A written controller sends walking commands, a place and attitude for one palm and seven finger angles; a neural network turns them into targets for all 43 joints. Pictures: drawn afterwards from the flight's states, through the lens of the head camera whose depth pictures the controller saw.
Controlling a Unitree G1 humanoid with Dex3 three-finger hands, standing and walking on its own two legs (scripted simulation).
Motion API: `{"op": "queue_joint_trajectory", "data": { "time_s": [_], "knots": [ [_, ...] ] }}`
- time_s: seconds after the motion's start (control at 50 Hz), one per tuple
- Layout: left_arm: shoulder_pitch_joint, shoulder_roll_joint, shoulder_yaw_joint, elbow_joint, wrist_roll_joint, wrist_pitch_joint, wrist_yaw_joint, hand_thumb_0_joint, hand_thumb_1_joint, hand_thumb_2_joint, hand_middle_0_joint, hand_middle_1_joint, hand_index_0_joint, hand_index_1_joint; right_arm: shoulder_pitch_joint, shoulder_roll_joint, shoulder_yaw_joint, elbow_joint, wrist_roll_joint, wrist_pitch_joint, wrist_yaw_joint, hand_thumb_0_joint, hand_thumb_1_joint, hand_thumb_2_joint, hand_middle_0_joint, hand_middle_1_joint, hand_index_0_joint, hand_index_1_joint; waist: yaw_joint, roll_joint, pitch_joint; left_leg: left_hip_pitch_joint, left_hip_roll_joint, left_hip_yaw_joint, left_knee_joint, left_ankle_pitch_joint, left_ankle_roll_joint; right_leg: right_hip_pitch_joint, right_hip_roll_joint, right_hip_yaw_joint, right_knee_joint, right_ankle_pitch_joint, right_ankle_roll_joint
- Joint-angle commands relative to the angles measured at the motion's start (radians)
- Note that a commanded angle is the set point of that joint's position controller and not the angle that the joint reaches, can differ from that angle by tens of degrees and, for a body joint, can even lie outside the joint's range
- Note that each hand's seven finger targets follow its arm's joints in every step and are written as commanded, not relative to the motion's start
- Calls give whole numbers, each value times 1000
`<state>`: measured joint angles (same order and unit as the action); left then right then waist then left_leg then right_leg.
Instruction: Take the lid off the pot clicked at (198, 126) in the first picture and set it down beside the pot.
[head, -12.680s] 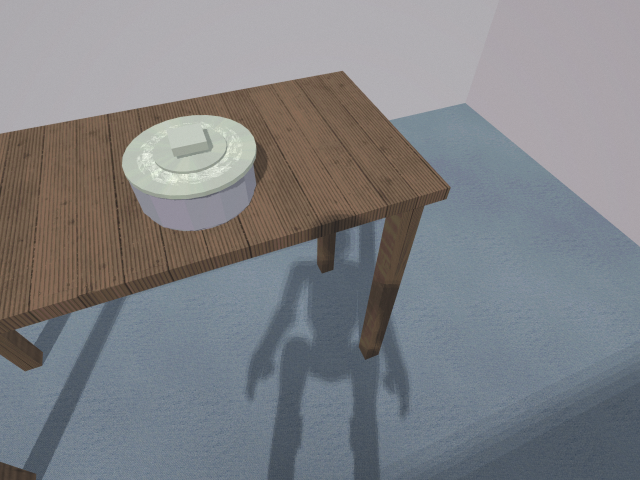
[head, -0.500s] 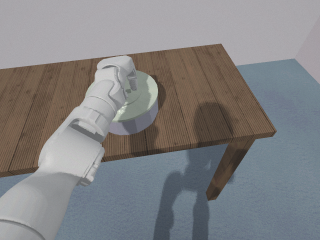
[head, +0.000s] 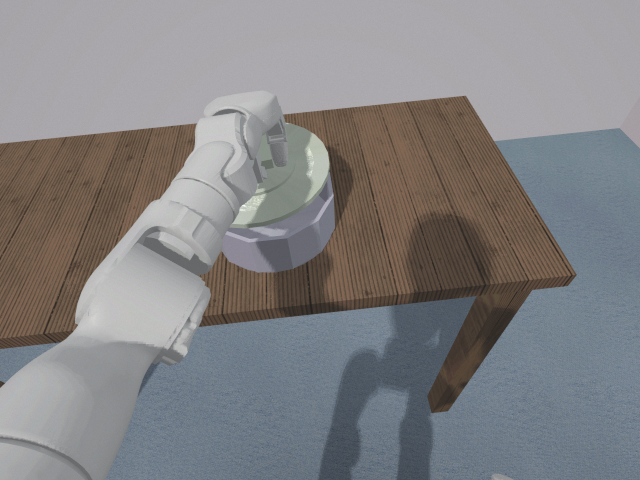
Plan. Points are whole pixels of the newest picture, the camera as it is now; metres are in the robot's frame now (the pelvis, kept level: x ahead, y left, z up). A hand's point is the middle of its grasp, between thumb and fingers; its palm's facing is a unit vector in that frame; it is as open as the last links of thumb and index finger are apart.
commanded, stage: lift the lid straight up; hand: left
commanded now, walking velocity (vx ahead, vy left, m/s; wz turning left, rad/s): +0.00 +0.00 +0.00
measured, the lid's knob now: (251, 154) +0.51 +0.07 +0.14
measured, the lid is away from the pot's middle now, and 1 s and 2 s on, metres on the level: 0.01 0.01 0.07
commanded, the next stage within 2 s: move the lid sideways beside the pot in 1.34 s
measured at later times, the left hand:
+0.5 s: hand (259, 131) +0.48 +0.05 +0.20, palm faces -0.28 -0.07 -0.96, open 6.0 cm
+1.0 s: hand (253, 95) +0.49 +0.05 +0.24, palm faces -0.23 -0.08 -0.97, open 6.0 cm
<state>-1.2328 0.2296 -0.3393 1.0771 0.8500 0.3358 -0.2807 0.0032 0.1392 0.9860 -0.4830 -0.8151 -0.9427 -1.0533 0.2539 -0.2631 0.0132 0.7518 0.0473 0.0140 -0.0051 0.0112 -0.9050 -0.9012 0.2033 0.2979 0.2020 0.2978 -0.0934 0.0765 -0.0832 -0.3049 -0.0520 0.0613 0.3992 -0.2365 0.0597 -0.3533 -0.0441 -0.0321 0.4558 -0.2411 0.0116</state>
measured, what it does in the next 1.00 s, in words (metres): stands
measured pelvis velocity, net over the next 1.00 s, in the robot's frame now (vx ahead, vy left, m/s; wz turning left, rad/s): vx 0.00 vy -0.01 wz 0.00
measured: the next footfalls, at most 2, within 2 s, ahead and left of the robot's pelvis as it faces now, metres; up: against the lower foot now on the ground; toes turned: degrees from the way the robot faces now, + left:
none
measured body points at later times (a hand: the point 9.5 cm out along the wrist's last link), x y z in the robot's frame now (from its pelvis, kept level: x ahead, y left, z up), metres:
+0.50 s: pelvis -0.01 +0.00 +0.00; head +0.02 -0.04 +0.45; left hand +0.49 +0.05 +0.25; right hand +0.07 -0.26 -0.14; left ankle -0.03 +0.08 -0.74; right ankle -0.02 -0.13 -0.74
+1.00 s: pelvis +0.00 -0.01 +0.00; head +0.03 -0.04 +0.45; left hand +0.49 +0.05 +0.29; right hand +0.07 -0.26 -0.14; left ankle -0.03 +0.08 -0.74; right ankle -0.02 -0.13 -0.74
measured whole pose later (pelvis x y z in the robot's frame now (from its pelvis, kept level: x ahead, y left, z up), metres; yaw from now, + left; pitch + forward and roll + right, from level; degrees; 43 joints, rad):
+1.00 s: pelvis +0.00 -0.01 +0.00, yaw +0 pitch +8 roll +1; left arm -1.45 0.26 -0.32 1.11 0.88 0.39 -0.39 0.00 0.14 0.99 -0.48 -0.81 -0.95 -1.06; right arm 0.26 -0.28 0.02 0.75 0.04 -0.02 -0.02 0.01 -0.90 -0.90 0.20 0.30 0.20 0.30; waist -0.10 0.07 -0.08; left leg -0.29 -0.05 0.06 0.37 -0.21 0.05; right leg -0.34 -0.04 -0.04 0.44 -0.23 0.00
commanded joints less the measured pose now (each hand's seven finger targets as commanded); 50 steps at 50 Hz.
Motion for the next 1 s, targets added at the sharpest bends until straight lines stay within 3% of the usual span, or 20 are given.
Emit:
{"op": "queue_joint_trajectory", "data": {
  "time_s": [0.0,0.04,0.12,0.18,0.28,0.34,0.4,0.42,0.46,0.48,0.5,0.6,0.66,0.7,0.76,0.8,0.84,0.9,0.94,0.98],
  "knots": [
    [-663,181,42,-225,18,18,43,0,497,1148,-690,-948,-1032,-1102,-6,-124,-39,-110,8,-22,0,0,-900,-900,200,300,200,300,-14,-145,-423,227,2,-77,15,426,9,140,44,-2,2,444,-45],
    [-714,234,67,-265,30,10,40,0,497,1148,-690,-948,-1032,-1102,-12,-117,-35,-115,3,-31,-1,0,-900,-900,200,300,200,300,-8,-116,-472,260,-1,-85,18,435,8,160,43,5,10,454,-45],
    [-669,226,62,-185,44,27,25,0,497,1148,-690,-948,-1032,-1102,-9,-122,-34,-106,6,-21,-4,0,-900,-900,200,300,200,300,-12,-166,-413,221,0,-80,12,399,8,145,46,1,-1,434,-46],
    [-702,188,22,-173,40,40,18,0,497,1148,-690,-948,-1032,-1102,-19,-120,-31,-108,11,-22,-6,0,-900,-900,200,300,200,300,-22,-159,-392,219,-4,-78,1,345,7,121,46,1,-6,393,-45],
    [-774,227,48,-210,44,28,7,0,497,1148,-690,-948,-1032,-1102,-10,-119,-31,-108,4,-40,-10,0,-900,-900,200,300,200,300,-16,-122,-448,259,-3,-91,6,384,4,134,45,5,0,404,-49],
    [-757,216,41,-143,49,47,5,0,497,1148,-690,-948,-1032,-1102,-3,-126,-26,-99,10,-31,-14,0,-900,-900,200,300,200,300,-25,-169,-373,200,-4,-84,-14,309,5,118,47,1,-13,366,-48],
    [-809,205,43,-224,31,29,3,0,497,1148,-690,-948,-1032,-1102,-12,-121,-32,-117,2,-51,-13,0,-900,-900,200,300,200,300,-13,-127,-458,257,-2,-95,0,382,5,140,43,3,-6,394,-51],
    [-794,261,78,-184,49,33,2,0,497,1148,-690,-948,-1032,-1102,-10,-123,-30,-110,1,-52,-14,0,-900,-900,200,300,200,300,-9,-148,-469,246,-3,-92,2,365,6,159,43,12,-2,401,-49],
    [-795,229,50,-145,53,48,0,0,497,1148,-690,-948,-1032,-1102,5,-125,-27,-101,5,-47,-15,0,-900,-900,200,300,200,300,-20,-165,-410,215,-5,-85,-14,330,7,136,46,4,-15,382,-47],
    [-820,247,58,-160,58,47,2,0,497,1148,-690,-948,-1032,-1102,1,-128,-28,-100,6,-49,-15,0,-900,-900,200,300,200,300,-19,-168,-423,216,-3,-85,-16,324,6,144,46,8,-13,378,-47],
    [-818,213,42,-182,42,38,0,0,497,1148,-690,-948,-1032,-1102,-9,-126,-29,-112,6,-52,-16,0,-900,-900,200,300,200,300,-18,-158,-435,221,-3,-89,-12,346,8,149,42,8,-14,389,-49],
    [-832,217,49,-120,38,52,-1,0,497,1148,-690,-948,-1032,-1102,5,-134,-26,-100,6,-55,-20,0,-900,-900,200,300,200,300,-28,-167,-397,190,-4,-87,-21,301,10,139,44,8,-25,364,-48],
    [-898,307,89,-171,72,49,-2,0,497,1148,-690,-948,-1032,-1102,7,-130,-24,-104,1,-71,-25,0,-900,-900,200,300,200,300,-16,-152,-475,220,-5,-86,-22,326,11,183,41,20,-14,400,-46],
    [-865,273,72,-166,63,39,-10,0,497,1148,-690,-948,-1032,-1102,9,-124,-28,-114,1,-75,-21,0,-900,-900,200,300,200,300,-12,-155,-481,220,-4,-89,-9,388,14,197,39,18,-16,440,-48],
    [-834,303,91,-120,78,55,-19,0,497,1148,-690,-948,-1032,-1102,7,-131,-27,-106,4,-66,-17,0,-900,-900,200,300,200,300,-10,-188,-448,200,-3,-76,-15,370,15,192,41,18,-18,437,-44],
    [-829,248,62,-122,53,56,-26,0,497,1148,-690,-948,-1032,-1102,3,-132,-28,-113,6,-63,-16,0,-900,-900,200,300,200,300,-17,-174,-419,184,-4,-73,-19,347,16,183,38,15,-28,424,-45],
    [-859,275,67,-134,67,58,-33,0,497,1148,-690,-948,-1032,-1102,-5,-132,-24,-111,7,-63,-16,0,-900,-900,200,300,200,300,-18,-173,-423,196,-4,-74,-17,346,18,177,39,17,-23,426,-44],
    [-919,230,37,-234,50,38,-42,0,497,1148,-690,-948,-1032,-1102,-8,-123,-30,-124,4,-73,-13,0,-900,-900,200,300,200,300,-18,-97,-496,276,1,-93,7,465,16,172,37,16,-17,465,-48],
    [-916,318,95,-197,77,46,-46,0,497,1148,-690,-948,-1032,-1102,-3,-126,-28,-111,0,-72,-13,0,-900,-900,200,300,200,300,-11,-145,-497,258,-2,-86,4,430,16,194,39,19,-13,465,-45],
    [-914,286,66,-179,73,56,-52,0,497,1148,-690,-948,-1032,-1102,-6,-125,-23,-112,5,-69,-12,0,-900,-900,200,300,200,300,-15,-156,-453,228,-8,-80,-7,403,16,187,40,17,-19,462,-45]
  ]
}}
